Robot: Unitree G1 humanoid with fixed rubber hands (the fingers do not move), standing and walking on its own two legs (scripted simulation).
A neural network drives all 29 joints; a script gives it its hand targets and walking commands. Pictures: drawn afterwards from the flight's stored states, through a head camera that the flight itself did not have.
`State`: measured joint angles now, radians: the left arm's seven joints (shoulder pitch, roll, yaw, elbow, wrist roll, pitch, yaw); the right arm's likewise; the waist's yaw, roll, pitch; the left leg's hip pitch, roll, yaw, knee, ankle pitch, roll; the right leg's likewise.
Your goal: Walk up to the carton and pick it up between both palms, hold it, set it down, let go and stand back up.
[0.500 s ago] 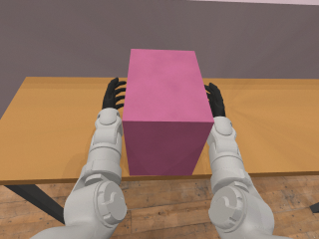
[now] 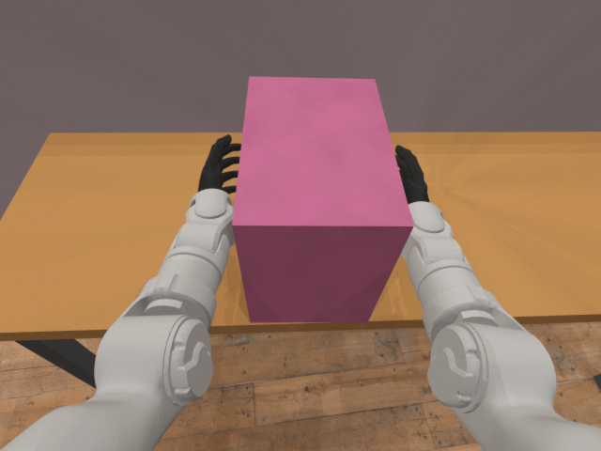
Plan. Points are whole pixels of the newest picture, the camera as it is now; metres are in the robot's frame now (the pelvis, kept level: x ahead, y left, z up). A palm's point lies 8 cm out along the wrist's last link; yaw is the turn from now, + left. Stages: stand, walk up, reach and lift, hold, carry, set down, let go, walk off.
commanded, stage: set down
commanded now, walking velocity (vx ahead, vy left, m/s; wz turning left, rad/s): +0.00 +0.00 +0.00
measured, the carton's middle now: (310, 204) +0.45 +0.05 +0.06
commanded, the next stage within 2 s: none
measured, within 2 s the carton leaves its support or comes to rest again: neither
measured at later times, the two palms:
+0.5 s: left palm (211, 183) +0.42 +0.18 +0.11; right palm (450, 182) +0.46 -0.13 +0.12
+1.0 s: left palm (181, 154) +0.41 +0.21 +0.17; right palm (480, 152) +0.46 -0.14 +0.18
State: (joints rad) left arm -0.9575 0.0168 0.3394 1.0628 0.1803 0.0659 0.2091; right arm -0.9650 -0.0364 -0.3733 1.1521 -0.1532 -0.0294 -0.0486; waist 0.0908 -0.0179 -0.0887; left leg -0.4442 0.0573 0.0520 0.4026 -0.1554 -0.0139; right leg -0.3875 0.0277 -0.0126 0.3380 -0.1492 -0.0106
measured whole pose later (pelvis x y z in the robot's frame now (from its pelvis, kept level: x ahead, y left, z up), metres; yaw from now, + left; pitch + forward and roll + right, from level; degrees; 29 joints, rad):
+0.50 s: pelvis -0.01 -0.01 -0.01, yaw +0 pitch +16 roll -1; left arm -0.94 0.10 0.18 0.94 -0.06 0.17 0.21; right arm -1.01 -0.21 -0.06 1.08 0.21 0.08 -0.08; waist 0.09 -0.02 -0.17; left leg -0.56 0.07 0.05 0.43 -0.15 -0.03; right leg -0.52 0.04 -0.01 0.40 -0.15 -0.03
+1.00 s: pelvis -0.02 -0.02 +0.00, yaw +2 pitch +11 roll -1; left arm -1.00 0.24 0.10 0.83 -0.18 0.41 0.18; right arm -1.07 -0.29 0.03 1.00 0.36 0.26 -0.10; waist 0.06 -0.03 -0.13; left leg -0.46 0.07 0.01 0.39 -0.11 -0.04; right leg -0.42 0.05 -0.04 0.37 -0.14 -0.04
